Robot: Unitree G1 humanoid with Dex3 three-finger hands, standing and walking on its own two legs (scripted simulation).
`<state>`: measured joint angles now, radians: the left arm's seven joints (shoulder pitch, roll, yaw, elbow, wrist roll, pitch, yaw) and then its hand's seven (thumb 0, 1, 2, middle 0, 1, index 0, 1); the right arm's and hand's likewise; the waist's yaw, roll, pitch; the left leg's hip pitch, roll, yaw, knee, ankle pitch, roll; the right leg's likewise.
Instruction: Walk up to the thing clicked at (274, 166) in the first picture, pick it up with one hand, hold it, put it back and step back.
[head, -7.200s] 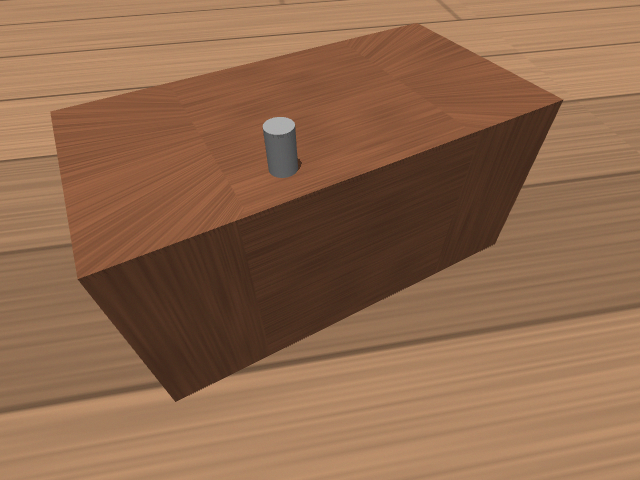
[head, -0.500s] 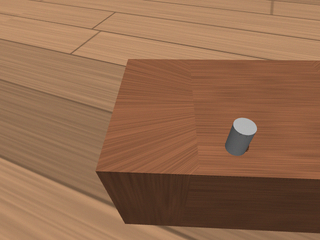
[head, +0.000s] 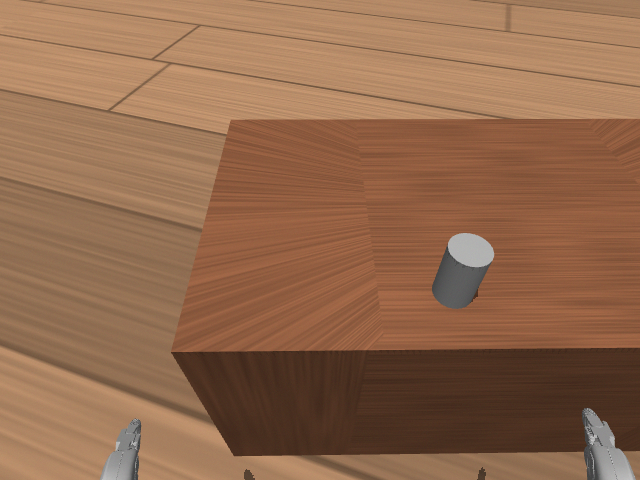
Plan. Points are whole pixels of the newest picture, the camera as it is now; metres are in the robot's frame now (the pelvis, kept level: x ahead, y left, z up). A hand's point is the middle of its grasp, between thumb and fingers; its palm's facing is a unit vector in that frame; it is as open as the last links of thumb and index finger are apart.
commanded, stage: rise first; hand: right
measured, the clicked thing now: (460, 272) +0.48 -0.22 -0.07
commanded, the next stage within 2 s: go down in 1.04 s
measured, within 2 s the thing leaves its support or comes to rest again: neither
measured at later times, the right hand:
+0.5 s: hand (575, 447) +0.18 -0.27 -0.01, palm faces +0.30 +0.88 -0.37, open 17.5 cm
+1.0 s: hand (604, 454) +0.17 -0.27 +0.02, palm faces +0.33 +0.86 -0.38, open 17.5 cm
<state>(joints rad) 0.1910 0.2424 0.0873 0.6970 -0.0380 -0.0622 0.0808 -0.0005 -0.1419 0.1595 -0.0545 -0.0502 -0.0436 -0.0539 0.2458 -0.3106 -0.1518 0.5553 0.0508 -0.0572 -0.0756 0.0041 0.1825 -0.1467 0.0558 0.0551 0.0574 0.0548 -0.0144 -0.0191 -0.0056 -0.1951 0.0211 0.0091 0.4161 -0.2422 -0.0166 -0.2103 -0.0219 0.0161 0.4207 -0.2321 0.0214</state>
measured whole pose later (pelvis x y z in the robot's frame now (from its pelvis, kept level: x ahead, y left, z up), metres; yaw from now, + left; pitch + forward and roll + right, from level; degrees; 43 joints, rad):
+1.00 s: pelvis -0.01 +0.00 +0.00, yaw -1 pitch -3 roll +0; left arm 0.23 0.22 0.12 0.65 -0.02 -0.09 0.06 -0.01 -0.54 0.09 -0.06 -0.06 -0.05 -0.07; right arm 0.38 -0.31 -0.25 0.14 0.04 -0.16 -0.05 -0.01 0.55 -0.06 0.05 0.06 0.06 0.06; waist -0.04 -0.03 0.04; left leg -0.12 0.03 0.02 0.40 -0.23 -0.01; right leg -0.13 -0.02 0.03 0.39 -0.20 0.02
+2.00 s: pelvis -0.01 -0.01 -0.02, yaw +0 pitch +6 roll +1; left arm 0.21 0.23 0.00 0.66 -0.01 -0.16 0.14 -0.01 -0.52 0.05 -0.07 -0.06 -0.06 -0.05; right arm -0.19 -0.53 -0.53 0.79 0.26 -0.33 0.44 -0.01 0.49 -0.06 0.04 0.05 0.04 0.05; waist 0.02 0.03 -0.06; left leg -0.38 0.02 0.01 0.58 -0.30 -0.03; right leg -0.42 -0.03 0.02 0.64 -0.32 0.01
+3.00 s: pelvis -0.02 -0.02 -0.05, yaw +1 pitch +15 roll +4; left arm 0.28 0.25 -0.06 0.49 0.01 -0.22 0.13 -0.01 -0.53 0.07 -0.06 -0.05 -0.05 -0.06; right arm -0.54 -0.82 -0.66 1.10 0.24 -0.27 0.60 -0.01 0.55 -0.05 0.05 0.04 0.05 0.04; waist 0.11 0.03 -0.12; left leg -0.67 0.00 0.02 0.79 -0.37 -0.04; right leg -0.74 -0.04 0.04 0.90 -0.41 0.00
